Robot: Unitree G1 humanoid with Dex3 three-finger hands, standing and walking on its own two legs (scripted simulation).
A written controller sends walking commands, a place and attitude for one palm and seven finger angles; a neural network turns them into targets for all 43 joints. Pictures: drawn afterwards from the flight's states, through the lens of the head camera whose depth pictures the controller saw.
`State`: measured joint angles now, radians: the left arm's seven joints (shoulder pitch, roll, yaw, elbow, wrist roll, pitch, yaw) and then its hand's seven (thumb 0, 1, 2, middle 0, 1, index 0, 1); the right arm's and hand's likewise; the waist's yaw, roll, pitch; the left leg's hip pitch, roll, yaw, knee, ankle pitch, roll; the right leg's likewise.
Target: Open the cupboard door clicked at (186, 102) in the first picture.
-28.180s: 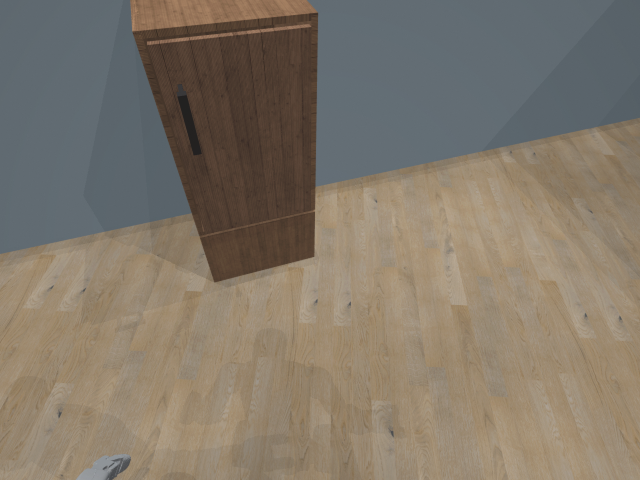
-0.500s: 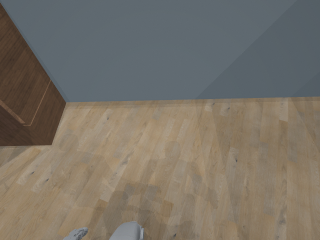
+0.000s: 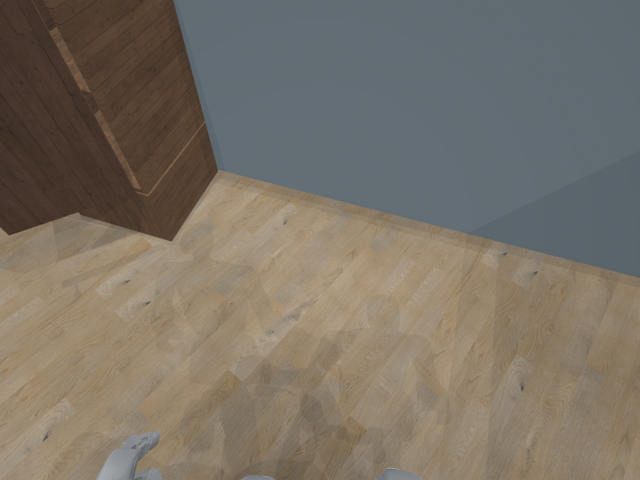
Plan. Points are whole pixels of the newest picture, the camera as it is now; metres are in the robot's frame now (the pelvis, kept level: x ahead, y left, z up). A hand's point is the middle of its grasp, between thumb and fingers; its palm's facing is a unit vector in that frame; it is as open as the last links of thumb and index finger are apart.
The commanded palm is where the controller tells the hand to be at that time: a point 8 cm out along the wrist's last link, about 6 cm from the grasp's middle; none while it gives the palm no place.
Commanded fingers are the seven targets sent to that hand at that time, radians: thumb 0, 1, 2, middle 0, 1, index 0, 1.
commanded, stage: turn to face it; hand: left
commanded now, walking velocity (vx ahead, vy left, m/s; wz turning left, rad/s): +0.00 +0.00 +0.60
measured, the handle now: out of the picture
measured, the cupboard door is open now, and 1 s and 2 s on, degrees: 46 46 46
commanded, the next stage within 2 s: take the last steps up to it in 0.82 s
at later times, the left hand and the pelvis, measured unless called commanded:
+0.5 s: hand out of the picture +0.01 +0.21 -0.19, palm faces +0.32 -0.92 -0.23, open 7.4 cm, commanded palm none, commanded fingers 0.00 0.90 0.90 -0.20 -0.30 -0.20 -0.30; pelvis +0.03 +0.00 -0.01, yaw +18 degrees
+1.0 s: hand out of the picture +0.03 +0.16 -0.16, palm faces +0.47 -0.86 -0.22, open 7.4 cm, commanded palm none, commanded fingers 0.00 0.90 0.90 -0.20 -0.30 -0.20 -0.30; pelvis +0.06 -0.04 +0.01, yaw +28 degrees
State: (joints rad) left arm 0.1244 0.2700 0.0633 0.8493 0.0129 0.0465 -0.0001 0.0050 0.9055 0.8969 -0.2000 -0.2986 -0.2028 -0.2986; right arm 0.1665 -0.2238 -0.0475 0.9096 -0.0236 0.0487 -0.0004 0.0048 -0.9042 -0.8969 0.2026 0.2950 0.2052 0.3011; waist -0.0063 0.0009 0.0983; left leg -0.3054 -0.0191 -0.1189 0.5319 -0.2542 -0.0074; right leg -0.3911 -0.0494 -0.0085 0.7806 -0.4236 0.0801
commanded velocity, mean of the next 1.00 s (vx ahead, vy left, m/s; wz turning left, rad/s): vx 0.03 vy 0.02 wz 0.39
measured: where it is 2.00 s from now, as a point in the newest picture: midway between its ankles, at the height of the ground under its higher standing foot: (250, 439)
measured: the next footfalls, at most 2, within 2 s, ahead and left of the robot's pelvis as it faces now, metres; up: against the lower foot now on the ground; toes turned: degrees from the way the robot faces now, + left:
right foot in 0.06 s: +0.04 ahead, -0.15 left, +0.00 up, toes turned +0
left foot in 0.40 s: +0.04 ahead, +0.11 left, +0.00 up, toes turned +20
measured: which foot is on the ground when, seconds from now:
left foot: down 0.00-0.06, up 0.08-0.38, down 0.40-0.80, up 0.82-1.00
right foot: up 0.00-0.04, down 0.06-0.40, up 0.42-0.78, down 0.80-1.00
